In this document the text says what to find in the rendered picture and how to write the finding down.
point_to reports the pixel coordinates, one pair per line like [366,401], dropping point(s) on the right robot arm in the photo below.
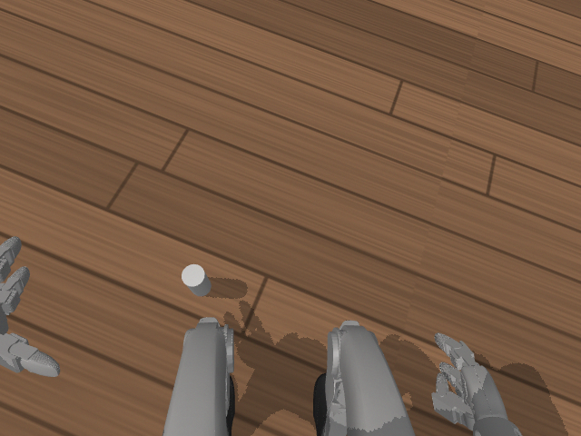
[495,426]

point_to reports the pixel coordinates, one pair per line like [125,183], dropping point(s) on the left robot hand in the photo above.
[15,351]

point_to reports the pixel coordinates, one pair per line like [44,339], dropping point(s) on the right robot hand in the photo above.
[477,396]

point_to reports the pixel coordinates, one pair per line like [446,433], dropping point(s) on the can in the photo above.
[195,278]

